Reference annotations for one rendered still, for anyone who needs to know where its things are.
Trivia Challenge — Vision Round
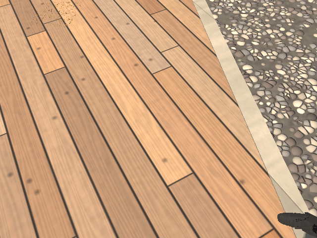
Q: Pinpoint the right robot hand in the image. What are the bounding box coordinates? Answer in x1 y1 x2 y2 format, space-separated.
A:
277 212 317 238

